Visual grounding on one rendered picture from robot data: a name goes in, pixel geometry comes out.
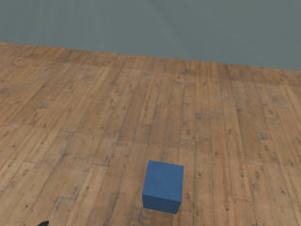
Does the carton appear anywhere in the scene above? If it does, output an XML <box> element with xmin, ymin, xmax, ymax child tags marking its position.
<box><xmin>142</xmin><ymin>160</ymin><xmax>184</xmax><ymax>215</ymax></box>

